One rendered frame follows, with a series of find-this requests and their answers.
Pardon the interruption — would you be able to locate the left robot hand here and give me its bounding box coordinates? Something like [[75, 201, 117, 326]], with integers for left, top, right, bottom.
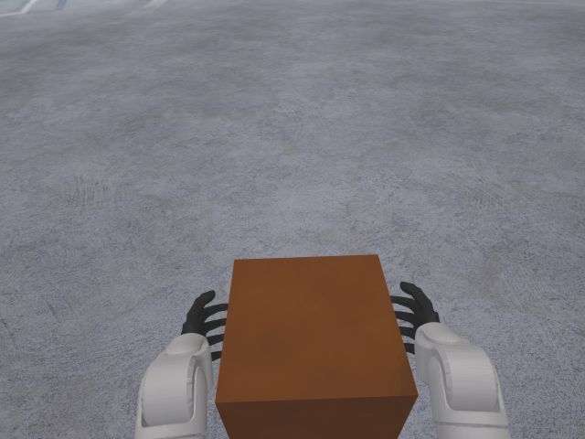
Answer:
[[180, 290, 229, 361]]

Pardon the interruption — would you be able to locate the carton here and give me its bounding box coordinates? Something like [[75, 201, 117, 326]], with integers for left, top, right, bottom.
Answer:
[[215, 254, 419, 439]]

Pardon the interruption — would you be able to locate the right robot hand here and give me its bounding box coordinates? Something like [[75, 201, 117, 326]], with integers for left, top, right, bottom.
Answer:
[[390, 282, 440, 355]]

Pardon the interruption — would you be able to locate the left robot forearm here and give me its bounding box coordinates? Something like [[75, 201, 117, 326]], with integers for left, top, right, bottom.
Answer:
[[134, 333, 214, 439]]

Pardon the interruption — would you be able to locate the right robot forearm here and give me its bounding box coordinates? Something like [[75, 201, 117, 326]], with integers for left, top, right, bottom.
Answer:
[[414, 322, 511, 439]]

